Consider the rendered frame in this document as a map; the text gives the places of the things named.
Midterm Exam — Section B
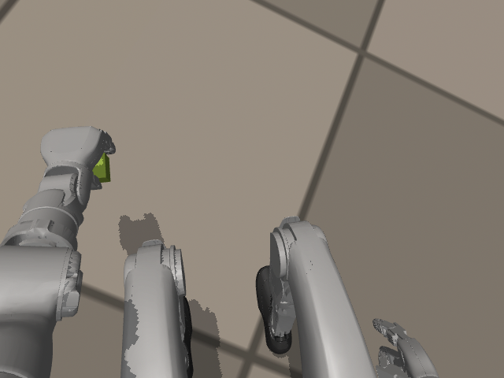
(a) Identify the right robot hand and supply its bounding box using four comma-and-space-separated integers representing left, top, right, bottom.
372, 319, 439, 378

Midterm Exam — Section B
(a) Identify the left robot hand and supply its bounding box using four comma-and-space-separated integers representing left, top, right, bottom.
40, 126, 116, 190

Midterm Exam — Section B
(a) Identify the left robot arm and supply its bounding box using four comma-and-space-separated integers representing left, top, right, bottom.
0, 161, 92, 378

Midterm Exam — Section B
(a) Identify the right robot foot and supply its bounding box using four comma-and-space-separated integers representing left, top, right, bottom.
256, 265, 292, 354

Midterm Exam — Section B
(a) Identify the small box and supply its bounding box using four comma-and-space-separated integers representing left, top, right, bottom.
92, 153, 110, 183

